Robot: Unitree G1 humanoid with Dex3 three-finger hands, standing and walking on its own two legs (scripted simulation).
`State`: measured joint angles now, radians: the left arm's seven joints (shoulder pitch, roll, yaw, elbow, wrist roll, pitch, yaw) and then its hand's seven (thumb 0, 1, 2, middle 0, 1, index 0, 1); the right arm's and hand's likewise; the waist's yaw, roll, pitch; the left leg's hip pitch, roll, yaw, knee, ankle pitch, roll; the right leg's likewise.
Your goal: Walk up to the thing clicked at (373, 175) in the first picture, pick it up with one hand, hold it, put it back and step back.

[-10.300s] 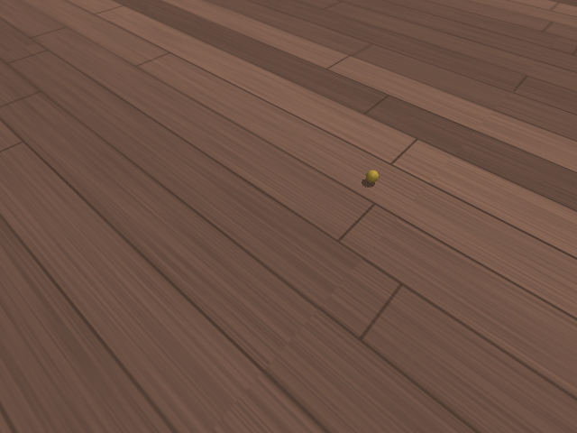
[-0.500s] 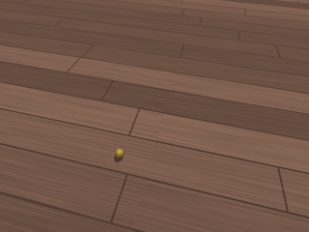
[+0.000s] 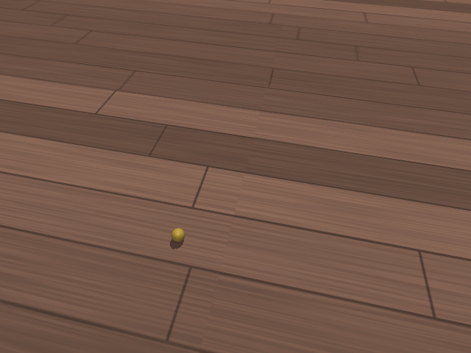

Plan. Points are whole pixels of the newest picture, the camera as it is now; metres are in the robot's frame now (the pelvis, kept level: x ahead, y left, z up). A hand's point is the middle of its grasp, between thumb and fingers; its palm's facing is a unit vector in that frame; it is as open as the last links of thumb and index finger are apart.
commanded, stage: stand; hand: left
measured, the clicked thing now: (178, 234) +0.74 +0.27 -0.75
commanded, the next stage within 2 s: walk up in 0.12 s
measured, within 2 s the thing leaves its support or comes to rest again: neither
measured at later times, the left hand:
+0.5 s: hand out of the picture +0.07 +0.34 -0.18, palm faces +0.01 -0.93 -0.36, open 7.4 cm
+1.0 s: hand (112, 254) +0.35 +0.28 -0.13, palm faces -0.02 -0.92 -0.38, open 7.4 cm
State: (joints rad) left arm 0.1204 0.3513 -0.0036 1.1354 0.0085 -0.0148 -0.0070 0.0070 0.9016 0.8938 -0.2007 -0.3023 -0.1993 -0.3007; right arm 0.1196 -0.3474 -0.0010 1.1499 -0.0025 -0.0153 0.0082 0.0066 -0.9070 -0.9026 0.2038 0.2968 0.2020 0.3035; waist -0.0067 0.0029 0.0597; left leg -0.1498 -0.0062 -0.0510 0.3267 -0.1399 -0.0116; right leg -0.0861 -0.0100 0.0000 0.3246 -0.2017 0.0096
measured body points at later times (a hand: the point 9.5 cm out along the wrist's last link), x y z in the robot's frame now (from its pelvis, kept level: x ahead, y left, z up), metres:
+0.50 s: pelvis +0.07 +0.05 -0.02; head +0.09 +0.08 +0.43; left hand +0.07 +0.39 -0.16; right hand +0.15 -0.28 -0.12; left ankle +0.13 +0.16 -0.75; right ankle +0.00 -0.10 -0.70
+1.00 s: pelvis +0.24 +0.02 -0.02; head +0.25 +0.00 +0.43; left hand +0.35 +0.33 -0.11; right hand +0.28 -0.29 -0.15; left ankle +0.18 +0.16 -0.68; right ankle +0.30 -0.09 -0.75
